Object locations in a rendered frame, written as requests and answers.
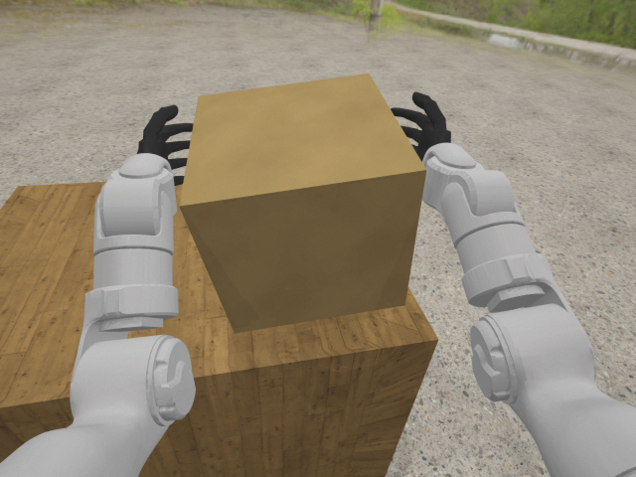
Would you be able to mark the robot right upper arm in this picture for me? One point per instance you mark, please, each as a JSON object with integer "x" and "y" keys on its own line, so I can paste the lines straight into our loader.
{"x": 537, "y": 361}

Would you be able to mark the robot left hand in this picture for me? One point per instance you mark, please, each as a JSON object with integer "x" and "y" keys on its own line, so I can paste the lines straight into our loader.
{"x": 156, "y": 133}

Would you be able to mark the carton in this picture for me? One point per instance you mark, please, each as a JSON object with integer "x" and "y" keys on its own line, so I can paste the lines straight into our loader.
{"x": 303, "y": 200}

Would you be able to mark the robot left upper arm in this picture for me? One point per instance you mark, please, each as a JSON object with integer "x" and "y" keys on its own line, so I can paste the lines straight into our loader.
{"x": 125, "y": 395}

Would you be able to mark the right robot forearm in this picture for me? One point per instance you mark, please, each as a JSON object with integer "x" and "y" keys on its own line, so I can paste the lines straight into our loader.
{"x": 502, "y": 270}

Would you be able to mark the left robot forearm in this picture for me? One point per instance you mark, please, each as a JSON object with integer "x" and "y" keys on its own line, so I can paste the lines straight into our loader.
{"x": 133, "y": 244}

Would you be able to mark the robot right hand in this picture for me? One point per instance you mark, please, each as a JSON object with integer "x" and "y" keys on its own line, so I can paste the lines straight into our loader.
{"x": 433, "y": 124}

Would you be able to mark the pedestal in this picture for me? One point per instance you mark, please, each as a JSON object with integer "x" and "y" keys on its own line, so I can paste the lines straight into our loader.
{"x": 323, "y": 398}

